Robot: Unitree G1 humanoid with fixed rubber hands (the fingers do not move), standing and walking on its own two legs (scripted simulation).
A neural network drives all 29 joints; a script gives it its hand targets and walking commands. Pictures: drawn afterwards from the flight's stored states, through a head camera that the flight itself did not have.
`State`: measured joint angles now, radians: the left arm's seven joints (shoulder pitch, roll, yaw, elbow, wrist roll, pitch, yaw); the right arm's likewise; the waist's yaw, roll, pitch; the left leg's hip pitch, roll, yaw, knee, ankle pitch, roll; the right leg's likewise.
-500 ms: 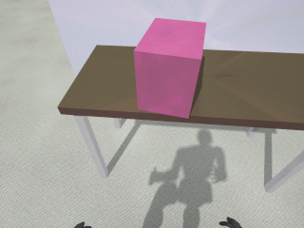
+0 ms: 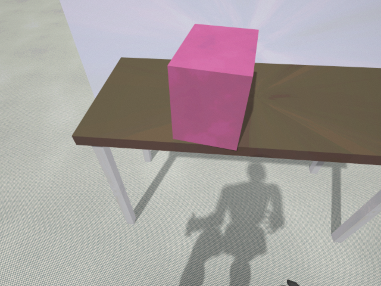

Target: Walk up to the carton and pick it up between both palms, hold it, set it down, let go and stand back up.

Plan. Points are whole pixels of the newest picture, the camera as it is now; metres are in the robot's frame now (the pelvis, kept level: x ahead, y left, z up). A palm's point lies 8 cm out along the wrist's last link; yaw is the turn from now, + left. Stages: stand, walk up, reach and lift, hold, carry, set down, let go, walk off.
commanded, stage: stand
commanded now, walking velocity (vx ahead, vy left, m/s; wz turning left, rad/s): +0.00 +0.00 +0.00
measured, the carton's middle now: (215, 85) +0.67 -0.08 +0.08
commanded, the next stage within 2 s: walk up in 0.50 s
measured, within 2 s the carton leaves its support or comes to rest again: neither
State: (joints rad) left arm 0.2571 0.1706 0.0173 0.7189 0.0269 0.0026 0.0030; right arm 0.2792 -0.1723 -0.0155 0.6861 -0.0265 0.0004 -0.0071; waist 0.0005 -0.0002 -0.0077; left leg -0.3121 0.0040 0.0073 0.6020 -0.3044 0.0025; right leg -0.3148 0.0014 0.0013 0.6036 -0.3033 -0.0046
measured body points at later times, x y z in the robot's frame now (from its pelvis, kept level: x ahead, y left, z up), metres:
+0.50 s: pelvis +0.00 +0.00 +0.00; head +0.01 +0.00 +0.45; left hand +0.09 +0.23 -0.13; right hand +0.09 -0.23 -0.12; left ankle +0.01 +0.12 -0.73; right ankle +0.01 -0.12 -0.73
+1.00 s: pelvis +0.05 +0.07 +0.01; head +0.06 +0.06 +0.46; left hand +0.03 +0.35 -0.12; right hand +0.13 -0.21 -0.11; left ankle +0.14 +0.22 -0.69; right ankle +0.01 -0.11 -0.73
